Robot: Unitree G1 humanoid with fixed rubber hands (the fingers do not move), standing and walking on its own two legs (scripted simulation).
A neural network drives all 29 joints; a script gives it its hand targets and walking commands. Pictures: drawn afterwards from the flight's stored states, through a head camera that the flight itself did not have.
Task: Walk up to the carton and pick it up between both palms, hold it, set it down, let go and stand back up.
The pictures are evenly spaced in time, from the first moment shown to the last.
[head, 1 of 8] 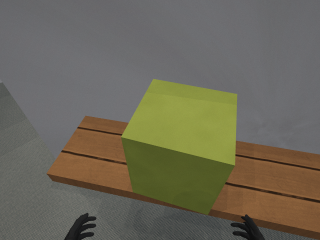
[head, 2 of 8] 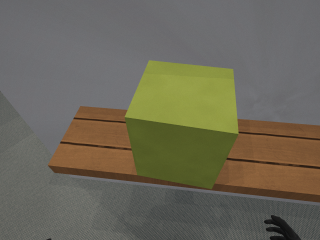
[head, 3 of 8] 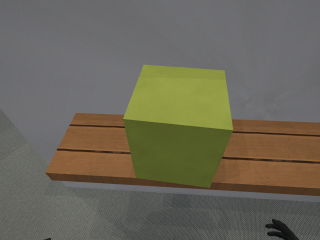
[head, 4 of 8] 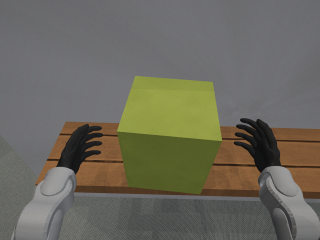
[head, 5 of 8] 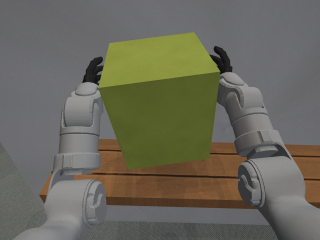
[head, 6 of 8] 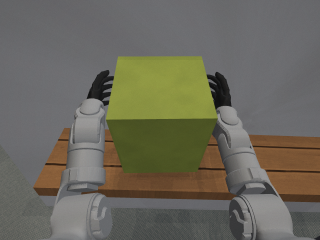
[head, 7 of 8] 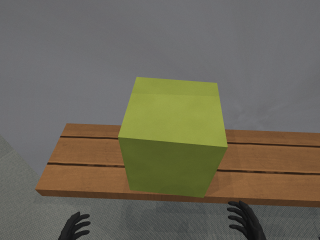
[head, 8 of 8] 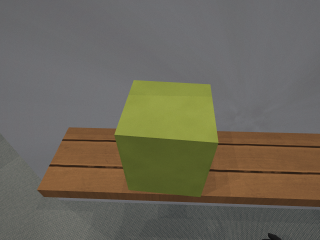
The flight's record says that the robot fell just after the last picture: no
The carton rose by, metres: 0.24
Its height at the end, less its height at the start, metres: +0.00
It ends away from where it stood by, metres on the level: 0.01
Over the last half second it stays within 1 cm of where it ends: yes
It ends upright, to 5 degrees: yes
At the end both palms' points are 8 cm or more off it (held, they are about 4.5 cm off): yes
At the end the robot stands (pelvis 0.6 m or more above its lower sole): yes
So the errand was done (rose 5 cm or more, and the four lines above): yes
